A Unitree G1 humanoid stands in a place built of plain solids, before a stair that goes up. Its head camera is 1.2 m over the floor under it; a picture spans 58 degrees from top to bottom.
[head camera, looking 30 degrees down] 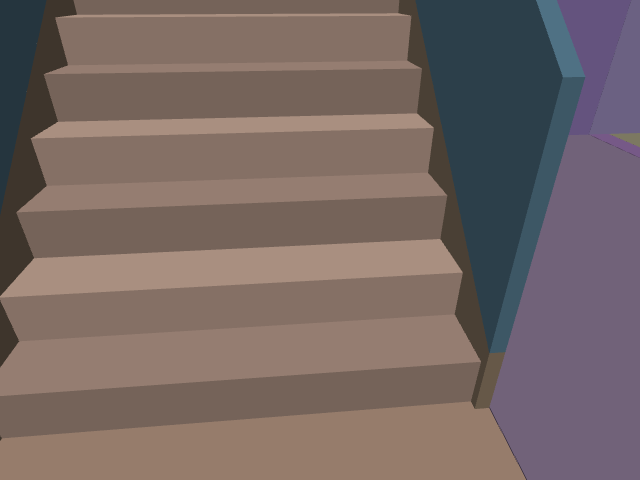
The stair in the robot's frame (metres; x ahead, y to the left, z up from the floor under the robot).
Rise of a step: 0.18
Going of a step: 0.23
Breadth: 1.50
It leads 5 degrees to the left of straight ahead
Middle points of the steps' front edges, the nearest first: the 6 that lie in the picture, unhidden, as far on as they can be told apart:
0.92 0.24 0.19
1.15 0.26 0.37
1.38 0.28 0.55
1.61 0.30 0.74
1.84 0.32 0.92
2.07 0.34 1.10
